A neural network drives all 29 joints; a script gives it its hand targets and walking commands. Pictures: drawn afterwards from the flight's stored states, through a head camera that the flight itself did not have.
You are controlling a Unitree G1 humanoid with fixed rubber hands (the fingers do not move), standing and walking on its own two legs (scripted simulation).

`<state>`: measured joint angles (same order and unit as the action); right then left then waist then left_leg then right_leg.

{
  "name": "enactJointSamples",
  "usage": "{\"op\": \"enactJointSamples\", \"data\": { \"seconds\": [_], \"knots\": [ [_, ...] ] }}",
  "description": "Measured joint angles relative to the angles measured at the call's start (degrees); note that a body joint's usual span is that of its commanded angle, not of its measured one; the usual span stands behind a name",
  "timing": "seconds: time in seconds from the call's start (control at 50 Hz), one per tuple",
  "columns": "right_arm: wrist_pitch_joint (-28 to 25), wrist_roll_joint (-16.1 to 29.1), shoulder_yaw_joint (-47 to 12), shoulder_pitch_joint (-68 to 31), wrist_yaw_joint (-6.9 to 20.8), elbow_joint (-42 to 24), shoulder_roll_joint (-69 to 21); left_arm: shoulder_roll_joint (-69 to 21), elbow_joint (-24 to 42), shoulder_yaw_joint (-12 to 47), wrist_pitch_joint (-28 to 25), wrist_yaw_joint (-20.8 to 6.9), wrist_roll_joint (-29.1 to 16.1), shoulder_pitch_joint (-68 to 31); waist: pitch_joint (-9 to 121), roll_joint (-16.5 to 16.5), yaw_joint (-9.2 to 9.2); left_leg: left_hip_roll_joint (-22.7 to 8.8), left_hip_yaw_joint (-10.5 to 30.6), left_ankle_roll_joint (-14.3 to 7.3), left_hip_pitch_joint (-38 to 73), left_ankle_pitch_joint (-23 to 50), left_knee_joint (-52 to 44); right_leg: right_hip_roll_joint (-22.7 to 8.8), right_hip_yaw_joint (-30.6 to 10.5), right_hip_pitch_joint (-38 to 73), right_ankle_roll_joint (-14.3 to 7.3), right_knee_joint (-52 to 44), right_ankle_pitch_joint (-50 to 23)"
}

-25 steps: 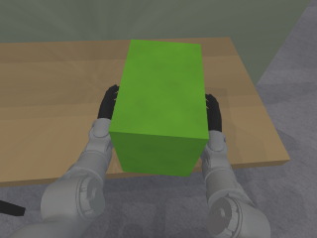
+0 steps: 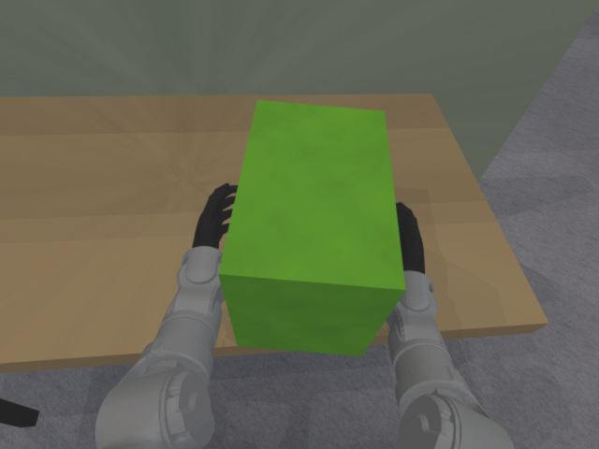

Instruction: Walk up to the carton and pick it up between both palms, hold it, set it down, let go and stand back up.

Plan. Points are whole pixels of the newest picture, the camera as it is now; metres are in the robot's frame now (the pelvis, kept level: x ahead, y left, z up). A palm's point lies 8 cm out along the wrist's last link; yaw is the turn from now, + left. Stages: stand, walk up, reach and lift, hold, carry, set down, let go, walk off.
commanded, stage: reach and lift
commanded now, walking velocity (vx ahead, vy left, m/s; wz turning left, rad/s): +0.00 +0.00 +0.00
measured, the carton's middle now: (310, 230) +0.43 -0.02 +0.02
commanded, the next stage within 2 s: none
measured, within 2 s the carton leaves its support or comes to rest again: leaves its support in 0.98 s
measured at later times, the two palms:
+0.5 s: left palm (208, 237) +0.41 +0.12 +0.03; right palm (405, 261) +0.38 -0.16 +0.03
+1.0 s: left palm (204, 239) +0.40 +0.13 +0.04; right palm (403, 257) +0.38 -0.15 +0.04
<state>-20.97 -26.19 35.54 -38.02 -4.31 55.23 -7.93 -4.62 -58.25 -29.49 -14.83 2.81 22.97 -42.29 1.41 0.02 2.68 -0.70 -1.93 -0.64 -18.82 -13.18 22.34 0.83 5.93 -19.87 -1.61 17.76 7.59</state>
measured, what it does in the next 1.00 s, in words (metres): stands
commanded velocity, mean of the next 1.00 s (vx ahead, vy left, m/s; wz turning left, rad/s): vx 0.00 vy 0.00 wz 0.00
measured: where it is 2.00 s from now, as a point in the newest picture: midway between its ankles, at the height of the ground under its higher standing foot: outside the picture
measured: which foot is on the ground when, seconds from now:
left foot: down 0.00-1.00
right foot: down 0.00-1.00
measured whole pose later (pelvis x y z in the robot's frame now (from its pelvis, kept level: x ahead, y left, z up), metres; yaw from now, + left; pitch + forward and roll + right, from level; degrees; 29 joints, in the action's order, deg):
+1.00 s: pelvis +0.00 +0.00 +0.00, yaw +1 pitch +13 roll -1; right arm -26.3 -26.9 35.3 -38.2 -6.8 60.1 -6.9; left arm -3.2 -61.5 -26.6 -17.7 4.7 21.5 -42.4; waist 6.4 -0.8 2.3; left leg -0.7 -0.9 -0.3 -23.0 -11.9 21.7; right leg 0.9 7.0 -23.2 -2.1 16.2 6.3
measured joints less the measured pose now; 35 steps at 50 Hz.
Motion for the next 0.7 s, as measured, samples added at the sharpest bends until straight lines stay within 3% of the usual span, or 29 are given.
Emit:
{"op": "enactJointSamples", "data": {
  "seconds": [0.7],
  "knots": [
    [-0.3,-0.8,1.6,0.1,-0.4,-0.2,-0.8,0.9,-2.2,0.3,-0.3,0.0,0.4,-1.3,1.5,-0.5,-0.30,0.0,0.1,-0.1,-1.4,0.7,-0.8,0.0,0.2,-1.2,-0.1,-1.1,-0.8]
  ]
}}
